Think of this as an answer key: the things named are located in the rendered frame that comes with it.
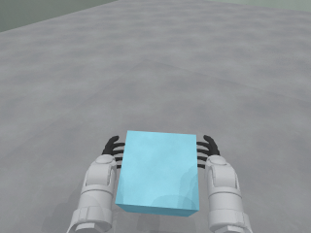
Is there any robot left hand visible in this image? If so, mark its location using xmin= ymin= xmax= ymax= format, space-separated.
xmin=101 ymin=136 xmax=125 ymax=169

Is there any robot right forearm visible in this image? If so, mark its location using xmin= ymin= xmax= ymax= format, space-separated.
xmin=204 ymin=154 xmax=253 ymax=233

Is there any robot right hand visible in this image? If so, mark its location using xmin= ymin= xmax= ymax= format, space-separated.
xmin=196 ymin=135 xmax=220 ymax=169

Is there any robot left forearm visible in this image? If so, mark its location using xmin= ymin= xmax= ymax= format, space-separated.
xmin=66 ymin=154 xmax=117 ymax=233

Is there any carton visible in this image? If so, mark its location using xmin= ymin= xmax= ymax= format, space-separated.
xmin=115 ymin=130 xmax=199 ymax=217

